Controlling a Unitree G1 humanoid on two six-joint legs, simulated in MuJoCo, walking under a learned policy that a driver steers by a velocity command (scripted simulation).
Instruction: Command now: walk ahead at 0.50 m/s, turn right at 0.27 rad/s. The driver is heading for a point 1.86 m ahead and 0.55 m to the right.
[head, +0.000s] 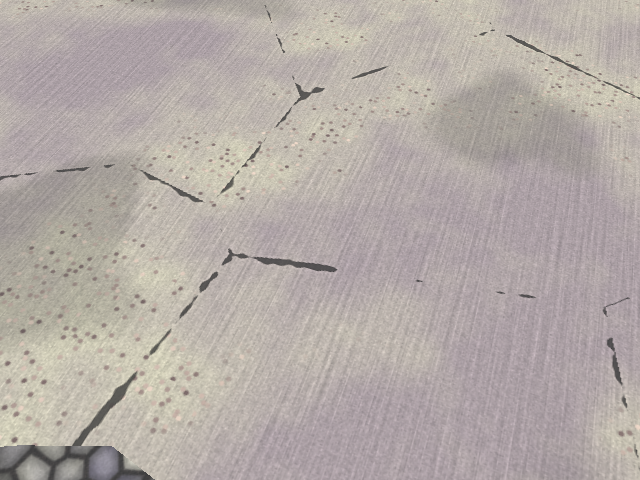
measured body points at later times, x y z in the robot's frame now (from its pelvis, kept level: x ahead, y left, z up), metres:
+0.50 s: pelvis +0.29 -0.08 +0.00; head +0.32 -0.10 +0.45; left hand +0.44 +0.17 -0.10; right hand +0.39 -0.38 -0.09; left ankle +0.44 +0.08 -0.68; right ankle +0.26 -0.15 -0.75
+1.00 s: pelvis +0.56 -0.12 +0.00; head +0.59 -0.13 +0.45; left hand +0.85 +0.01 -0.09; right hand +0.44 -0.38 -0.12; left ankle +0.59 -0.01 -0.75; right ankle +0.56 -0.31 -0.69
